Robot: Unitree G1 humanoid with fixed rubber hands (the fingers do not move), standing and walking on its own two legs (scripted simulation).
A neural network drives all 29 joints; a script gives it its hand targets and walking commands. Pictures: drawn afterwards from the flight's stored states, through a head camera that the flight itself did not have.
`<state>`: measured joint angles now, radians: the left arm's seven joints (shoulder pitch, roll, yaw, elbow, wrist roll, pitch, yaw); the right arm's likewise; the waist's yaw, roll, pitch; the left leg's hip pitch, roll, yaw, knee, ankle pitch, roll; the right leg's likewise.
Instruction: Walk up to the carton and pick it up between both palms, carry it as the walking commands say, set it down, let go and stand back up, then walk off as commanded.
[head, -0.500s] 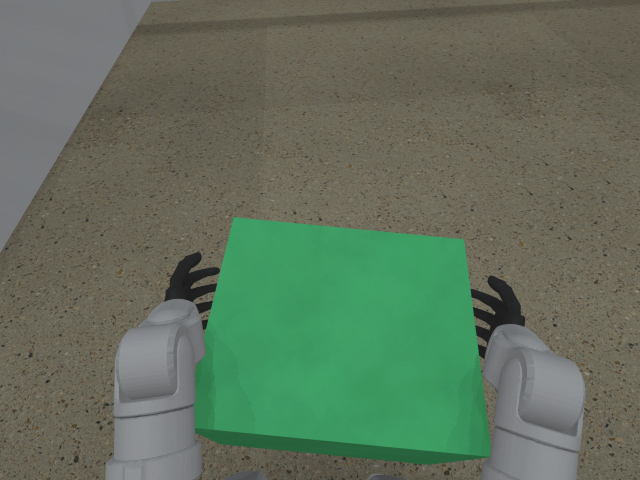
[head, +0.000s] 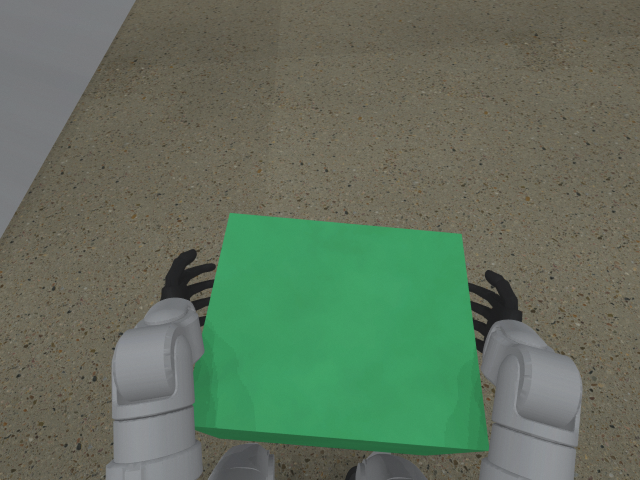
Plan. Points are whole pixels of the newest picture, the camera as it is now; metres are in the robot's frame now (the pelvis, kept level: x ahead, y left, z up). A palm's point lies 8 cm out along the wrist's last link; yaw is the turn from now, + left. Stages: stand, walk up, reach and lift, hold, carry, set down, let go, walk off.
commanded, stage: carry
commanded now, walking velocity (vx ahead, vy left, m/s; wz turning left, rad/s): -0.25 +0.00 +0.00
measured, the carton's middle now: (333, 341) +0.29 +0.00 -0.03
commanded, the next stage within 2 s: none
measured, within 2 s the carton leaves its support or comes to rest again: neither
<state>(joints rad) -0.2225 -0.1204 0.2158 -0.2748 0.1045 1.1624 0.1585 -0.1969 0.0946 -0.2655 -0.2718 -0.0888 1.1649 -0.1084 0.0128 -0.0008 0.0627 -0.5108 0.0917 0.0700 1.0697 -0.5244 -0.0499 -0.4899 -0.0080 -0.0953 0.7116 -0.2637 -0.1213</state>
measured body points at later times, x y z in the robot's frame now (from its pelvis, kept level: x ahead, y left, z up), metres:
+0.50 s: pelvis -0.16 -0.05 -0.01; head -0.15 -0.08 +0.43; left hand +0.12 +0.12 +0.06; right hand +0.10 -0.25 +0.03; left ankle -0.16 +0.13 -0.72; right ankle -0.10 -0.06 -0.66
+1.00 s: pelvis -0.30 -0.22 -0.04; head -0.29 -0.30 +0.40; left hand -0.03 -0.05 +0.03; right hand -0.03 -0.43 -0.02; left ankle -0.29 +0.02 -0.68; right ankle -0.30 -0.27 -0.72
